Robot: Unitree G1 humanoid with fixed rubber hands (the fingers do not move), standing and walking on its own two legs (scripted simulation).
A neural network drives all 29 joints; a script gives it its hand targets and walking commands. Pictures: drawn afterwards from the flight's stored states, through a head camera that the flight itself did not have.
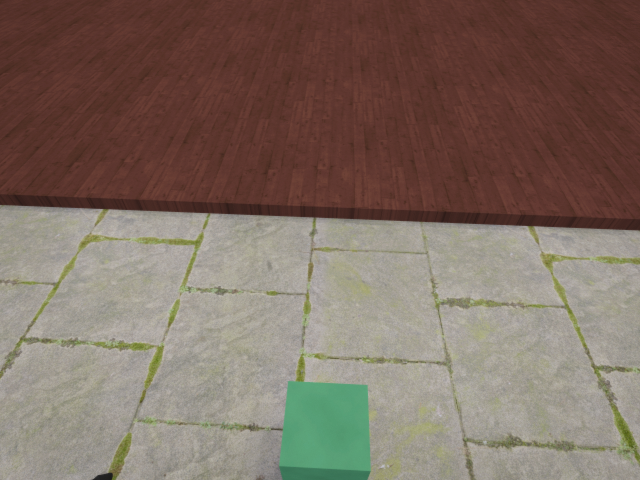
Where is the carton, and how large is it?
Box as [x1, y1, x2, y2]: [279, 381, 370, 479]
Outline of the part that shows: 288,381 279,462 282,478 366,479 370,471 367,385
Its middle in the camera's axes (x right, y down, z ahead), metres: +0.01 +0.54 +1.05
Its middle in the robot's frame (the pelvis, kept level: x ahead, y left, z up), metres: +0.38 +0.00 -0.66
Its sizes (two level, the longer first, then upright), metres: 0.210 0.200 0.250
